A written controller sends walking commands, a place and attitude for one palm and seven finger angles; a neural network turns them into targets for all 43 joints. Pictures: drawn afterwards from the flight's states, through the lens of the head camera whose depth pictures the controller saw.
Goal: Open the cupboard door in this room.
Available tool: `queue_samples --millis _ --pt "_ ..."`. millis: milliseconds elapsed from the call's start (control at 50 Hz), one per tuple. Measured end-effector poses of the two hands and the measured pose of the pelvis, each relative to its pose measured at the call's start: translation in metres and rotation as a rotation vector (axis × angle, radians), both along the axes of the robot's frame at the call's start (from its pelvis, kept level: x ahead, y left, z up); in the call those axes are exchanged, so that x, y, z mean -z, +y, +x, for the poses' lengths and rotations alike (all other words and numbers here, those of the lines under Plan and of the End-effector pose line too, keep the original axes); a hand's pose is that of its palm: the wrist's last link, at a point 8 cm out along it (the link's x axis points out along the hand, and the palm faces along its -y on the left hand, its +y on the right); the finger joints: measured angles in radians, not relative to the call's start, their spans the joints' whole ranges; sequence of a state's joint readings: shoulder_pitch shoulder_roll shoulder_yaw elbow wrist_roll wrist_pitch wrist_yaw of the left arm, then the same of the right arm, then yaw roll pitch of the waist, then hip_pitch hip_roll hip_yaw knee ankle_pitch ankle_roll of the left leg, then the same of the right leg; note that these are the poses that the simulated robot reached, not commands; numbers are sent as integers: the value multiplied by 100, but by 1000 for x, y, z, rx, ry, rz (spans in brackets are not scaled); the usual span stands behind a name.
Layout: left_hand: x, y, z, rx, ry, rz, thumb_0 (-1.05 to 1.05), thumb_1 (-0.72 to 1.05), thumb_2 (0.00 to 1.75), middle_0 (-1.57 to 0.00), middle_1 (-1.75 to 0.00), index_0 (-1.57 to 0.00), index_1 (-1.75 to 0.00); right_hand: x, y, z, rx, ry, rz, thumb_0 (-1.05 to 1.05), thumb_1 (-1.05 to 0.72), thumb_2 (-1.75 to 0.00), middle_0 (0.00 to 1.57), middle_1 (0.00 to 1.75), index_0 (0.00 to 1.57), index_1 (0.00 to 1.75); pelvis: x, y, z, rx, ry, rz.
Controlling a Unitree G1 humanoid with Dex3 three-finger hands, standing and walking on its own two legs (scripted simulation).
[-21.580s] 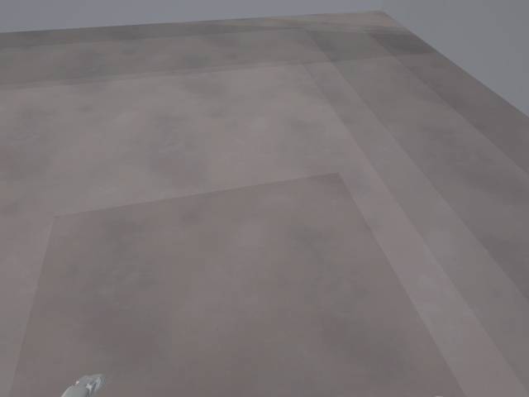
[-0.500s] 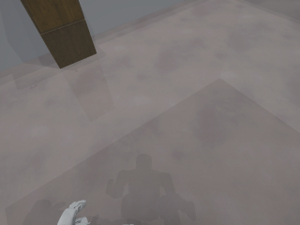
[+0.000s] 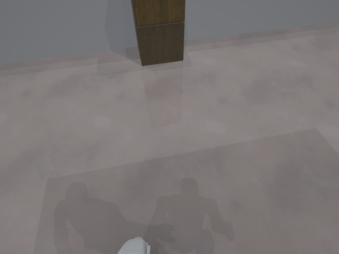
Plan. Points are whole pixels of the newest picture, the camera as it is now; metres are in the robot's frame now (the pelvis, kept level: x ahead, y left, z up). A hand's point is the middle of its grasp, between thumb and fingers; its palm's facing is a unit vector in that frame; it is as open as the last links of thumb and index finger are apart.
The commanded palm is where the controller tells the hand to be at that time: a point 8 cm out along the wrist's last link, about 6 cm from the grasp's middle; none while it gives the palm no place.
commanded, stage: turn or walk to find it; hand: left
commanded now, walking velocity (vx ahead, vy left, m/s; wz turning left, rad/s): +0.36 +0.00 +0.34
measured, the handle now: out of the picture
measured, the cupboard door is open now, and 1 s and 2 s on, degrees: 0 0 0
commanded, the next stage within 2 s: stand and wait in 1.74 s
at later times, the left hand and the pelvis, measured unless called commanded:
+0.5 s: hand (91, 197) +0.28 +0.29 -0.16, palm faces +0.14 -0.98 -0.17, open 7.4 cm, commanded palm none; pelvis +0.19 +0.09 +0.00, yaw +7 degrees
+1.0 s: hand (115, 166) +0.39 +0.24 -0.16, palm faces +0.23 -0.94 -0.25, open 7.2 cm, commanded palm none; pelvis +0.43 +0.05 +0.00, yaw +10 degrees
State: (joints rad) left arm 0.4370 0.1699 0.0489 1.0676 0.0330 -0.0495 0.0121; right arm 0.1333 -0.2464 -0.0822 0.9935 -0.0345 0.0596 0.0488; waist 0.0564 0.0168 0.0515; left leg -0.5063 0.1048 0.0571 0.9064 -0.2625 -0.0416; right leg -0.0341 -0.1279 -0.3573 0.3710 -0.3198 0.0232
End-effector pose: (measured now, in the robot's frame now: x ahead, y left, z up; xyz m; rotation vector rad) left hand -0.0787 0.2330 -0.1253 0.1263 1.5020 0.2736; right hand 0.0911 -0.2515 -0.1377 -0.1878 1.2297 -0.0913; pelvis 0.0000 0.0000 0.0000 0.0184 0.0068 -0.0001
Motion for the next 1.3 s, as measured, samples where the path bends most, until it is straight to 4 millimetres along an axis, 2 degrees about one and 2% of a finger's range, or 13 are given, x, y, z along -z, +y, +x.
queue_samples --millis 120,160,200,300,440,600,660,720,800,920,1020,1140,1300 --pt "19 21 -20 -106 141 -61 1 90 90 -20 -30 -20 -30 -6 64 120 -157 -160 -7 1 -92 -90 20 29 19 30 17 36 44 -43 4 -23" --pt "30 33 -10 -116 173 -85 1 90 90 -20 -30 -20 -30 -5 84 148 -175 -224 -12 1 -91 -90 20 29 19 30 26 51 58 -54 -4 -20" --pt "34 46 16 -109 158 -91 1 91 90 -20 -30 -19 -30 -8 98 159 -168 -242 -12 0 -91 -90 20 30 20 30 24 62 71 -61 -14 -24" --pt "29 80 131 -58 -62 -66 1 91 90 -20 -30 -19 -30 -11 114 143 -112 -132 -18 0 -91 -90 20 30 20 30 6 80 108 -87 -21 -34" --pt "16 103 288 17 -326 -39 1 91 90 -20 -30 -19 -30 -11 98 107 6 48 -77 -2 -95 -90 21 30 20 30 0 92 165 -115 -30 -19" --pt "8 94 422 94 -418 -33 1 91 90 -20 -30 -19 -30 3 107 74 91 317 -35 0 -92 -90 20 30 20 30 9 86 240 -141 -15 3" --pt "9 83 470 124 -433 -29 1 91 90 -20 -30 -19 -30 9 111 78 110 410 -1 0 -92 -90 20 30 20 30 16 80 273 -147 -7 4" --pt "15 71 509 135 -460 -14 1 91 90 -20 -30 -19 -30 19 108 98 114 483 31 0 -91 -90 20 30 20 30 27 69 313 -148 -10 5" --pt "17 61 516 80 -432 1 0 91 90 -20 -30 -20 -30 26 95 167 79 442 49 1 -91 -90 20 30 20 30 24 56 350 -163 -36 4" --pt "9 60 478 -46 -241 37 -1 94 90 -20 -30 -20 -30 24 79 323 -25 185 33 1 -91 -90 20 30 20 30 7 50 398 -168 -34 4" --pt "5 54 453 -115 -108 19 0 93 90 -20 -30 -19 -30 12 84 437 -95 12 25 0 -92 -90 20 29 19 30 1 55 439 -175 -24 -2" --pt "8 37 448 -212 -11 -44 0 92 90 -20 -30 -19 -30 1 117 545 -199 -85 31 0 -92 -90 20 29 19 30 1 73 488 -196 -14 -12" --pt "26 34 469 -307 123 -156 0 91 90 -20 -30 -20 -30 3 199 664 -318 -182 49 1 -91 -90 20 29 19 30 19 118 559 -210 -12 -24"
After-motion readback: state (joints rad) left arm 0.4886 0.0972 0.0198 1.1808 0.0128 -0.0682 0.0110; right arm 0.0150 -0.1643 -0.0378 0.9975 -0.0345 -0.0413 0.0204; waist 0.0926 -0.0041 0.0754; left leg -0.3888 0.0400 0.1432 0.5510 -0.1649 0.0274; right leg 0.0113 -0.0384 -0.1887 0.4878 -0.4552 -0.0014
